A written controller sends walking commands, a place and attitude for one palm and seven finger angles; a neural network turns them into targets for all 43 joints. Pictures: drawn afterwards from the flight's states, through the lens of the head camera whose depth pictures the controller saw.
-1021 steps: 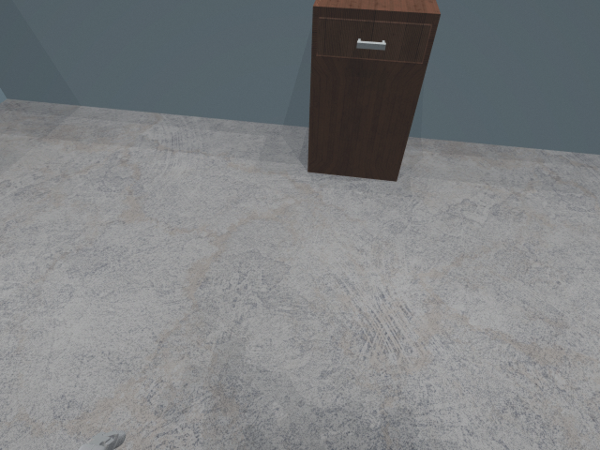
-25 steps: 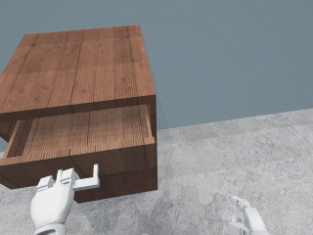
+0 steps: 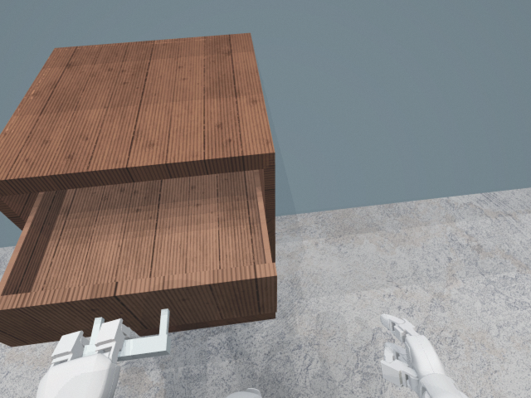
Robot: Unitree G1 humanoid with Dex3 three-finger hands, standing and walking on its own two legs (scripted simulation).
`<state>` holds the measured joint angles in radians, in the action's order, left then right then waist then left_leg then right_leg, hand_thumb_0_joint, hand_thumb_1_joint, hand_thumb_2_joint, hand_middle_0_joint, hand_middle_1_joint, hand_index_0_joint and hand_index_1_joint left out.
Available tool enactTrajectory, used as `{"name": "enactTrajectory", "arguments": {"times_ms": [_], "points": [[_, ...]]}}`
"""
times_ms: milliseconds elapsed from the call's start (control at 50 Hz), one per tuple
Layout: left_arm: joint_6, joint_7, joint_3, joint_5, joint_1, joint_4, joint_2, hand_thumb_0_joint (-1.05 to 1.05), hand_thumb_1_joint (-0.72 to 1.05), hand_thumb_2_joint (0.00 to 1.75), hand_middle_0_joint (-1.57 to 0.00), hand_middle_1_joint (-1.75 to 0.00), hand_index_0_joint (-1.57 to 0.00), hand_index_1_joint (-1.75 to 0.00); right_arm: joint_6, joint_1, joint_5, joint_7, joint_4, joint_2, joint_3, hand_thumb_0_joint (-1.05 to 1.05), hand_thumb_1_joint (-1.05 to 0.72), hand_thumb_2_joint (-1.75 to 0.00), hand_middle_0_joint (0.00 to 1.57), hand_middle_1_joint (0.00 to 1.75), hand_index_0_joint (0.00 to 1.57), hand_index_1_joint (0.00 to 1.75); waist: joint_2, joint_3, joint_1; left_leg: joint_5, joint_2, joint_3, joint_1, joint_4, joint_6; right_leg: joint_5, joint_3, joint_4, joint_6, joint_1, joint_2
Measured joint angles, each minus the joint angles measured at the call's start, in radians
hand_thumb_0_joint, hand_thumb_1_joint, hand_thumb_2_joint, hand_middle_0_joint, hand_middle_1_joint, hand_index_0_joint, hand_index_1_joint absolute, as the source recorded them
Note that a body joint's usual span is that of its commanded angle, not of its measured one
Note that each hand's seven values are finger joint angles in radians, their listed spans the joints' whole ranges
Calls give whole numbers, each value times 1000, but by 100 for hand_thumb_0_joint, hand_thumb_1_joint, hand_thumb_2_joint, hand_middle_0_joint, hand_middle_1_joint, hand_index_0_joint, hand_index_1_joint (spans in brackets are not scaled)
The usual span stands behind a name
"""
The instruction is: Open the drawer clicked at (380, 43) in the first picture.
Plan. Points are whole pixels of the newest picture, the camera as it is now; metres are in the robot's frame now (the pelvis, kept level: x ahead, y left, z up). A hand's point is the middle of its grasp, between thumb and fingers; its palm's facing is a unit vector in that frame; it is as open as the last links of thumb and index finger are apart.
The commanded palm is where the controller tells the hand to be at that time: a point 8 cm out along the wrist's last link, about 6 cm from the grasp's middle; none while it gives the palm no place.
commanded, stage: pull the drawer open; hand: left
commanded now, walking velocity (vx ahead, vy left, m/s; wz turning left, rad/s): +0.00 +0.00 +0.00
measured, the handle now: (130, 335) +0.20 +0.23 +0.00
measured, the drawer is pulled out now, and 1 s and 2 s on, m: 0.20 0.23 0.23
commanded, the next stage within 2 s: open the thumb to release the handle in 0.20 s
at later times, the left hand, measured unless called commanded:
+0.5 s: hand out of the picture +0.11 +0.26 -0.02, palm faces -0.01 -0.09 -1.00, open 6.6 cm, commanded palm +0.08 +0.24 +0.03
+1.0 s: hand out of the picture +0.11 +0.24 -0.03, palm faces -0.04 -0.09 -1.00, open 13.7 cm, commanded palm +0.09 +0.24 +0.03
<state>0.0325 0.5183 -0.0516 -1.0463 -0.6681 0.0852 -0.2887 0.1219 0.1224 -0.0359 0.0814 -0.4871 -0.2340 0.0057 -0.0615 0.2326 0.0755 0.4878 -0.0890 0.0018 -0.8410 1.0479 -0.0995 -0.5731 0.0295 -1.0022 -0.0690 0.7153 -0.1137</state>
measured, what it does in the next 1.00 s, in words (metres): stands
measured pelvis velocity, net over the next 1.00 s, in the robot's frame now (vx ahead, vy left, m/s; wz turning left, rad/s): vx -0.02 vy -0.03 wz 0.02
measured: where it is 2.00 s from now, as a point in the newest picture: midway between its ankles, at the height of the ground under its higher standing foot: outside the picture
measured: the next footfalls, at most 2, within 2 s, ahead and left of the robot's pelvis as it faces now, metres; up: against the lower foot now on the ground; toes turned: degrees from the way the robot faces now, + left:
none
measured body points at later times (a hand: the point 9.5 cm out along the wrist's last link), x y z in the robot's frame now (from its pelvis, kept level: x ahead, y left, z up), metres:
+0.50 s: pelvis -0.02 -0.01 -0.02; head +0.02 -0.02 +0.43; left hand +0.10 +0.26 +0.03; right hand +0.21 -0.21 -0.10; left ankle +0.00 +0.06 -0.67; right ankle -0.05 -0.09 -0.67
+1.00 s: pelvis -0.02 -0.03 -0.01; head +0.02 -0.05 +0.44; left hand +0.10 +0.24 +0.03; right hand +0.20 -0.25 -0.10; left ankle +0.00 +0.05 -0.67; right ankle -0.05 -0.09 -0.67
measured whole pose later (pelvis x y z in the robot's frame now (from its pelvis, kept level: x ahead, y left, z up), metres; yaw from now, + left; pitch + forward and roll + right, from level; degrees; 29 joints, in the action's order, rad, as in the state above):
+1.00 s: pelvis -0.02 -0.03 -0.01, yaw +1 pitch +16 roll -1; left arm -0.03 0.55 0.02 -1.03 -0.59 -0.03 -0.33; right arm 0.11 0.13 -0.03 0.02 -0.52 -0.25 -0.01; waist -0.05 0.23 0.08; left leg 0.46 -0.08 0.03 -0.88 1.07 -0.06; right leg -0.56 0.07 -1.04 -0.11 0.76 -0.12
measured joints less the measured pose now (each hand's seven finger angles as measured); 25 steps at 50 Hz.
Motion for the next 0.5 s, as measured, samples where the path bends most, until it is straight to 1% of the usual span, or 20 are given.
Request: {"name": "enactTrajectory", "arguments": {"times_ms": [300, 320, 380, 400, 440, 500], "points": [[-6, -19, -8, 6, -99, 89, 1, 1, 76, 81, -32, -133, -28, -122, -1, 19, 3, 21, 47, -4, 5, 1, -90, -90, 20, 30, 21, 30, -6, 17, 6, 7, 5, -4, -45, 48, -1, -9, 4, -51, 1, 46, -3], [-16, -14, -6, 2, -98, 85, -6, 1, 76, 81, -33, -133, -27, -122, 1, 20, 2, 18, 49, -5, 5, 1, -90, -90, 20, 30, 21, 30, -3, 17, 9, 7, 5, -5, -50, 51, 0, -10, 4, -56, 0, 52, -3], [-53, 26, 8, -32, -52, 47, -44, 1, 75, 81, -35, -133, -29, -124, 7, 16, -9, -2, 42, -7, 4, 1, -90, -90, 20, 30, 21, 30, 6, 10, 22, 7, 2, -2, -73, 70, 3, -15, 11, -80, -3, 75, 0], [-56, 31, 14, -36, -34, 37, -51, 0, 73, 81, -36, -133, -29, -125, 8, 12, -9, -5, 37, -8, 3, 1, -90, -90, 20, 30, 21, 30, 6, 6, 25, 7, 2, 0, -81, 78, 5, -17, 15, -88, -5, 82, 0], [-46, 34, 26, -26, 0, 20, -54, 0, 70, 80, -37, -133, -31, -127, 8, 7, -8, -9, 28, -7, -2, 1, -90, -90, 20, 30, 21, 30, 2, 1, 28, 7, 2, 7, -92, 89, 8, -18, 23, -97, -8, 91, -1], [-8, 28, 32, 8, 28, 12, -38, 0, 60, 77, -38, -132, -34, -128, 8, 6, 0, -14, 14, -5, -7, 1, -90, -90, 20, 30, 21, 30, -10, -2, 26, 4, 3, 15, -89, 90, 12, -14, 32, -92, -11, 86, -3]]}}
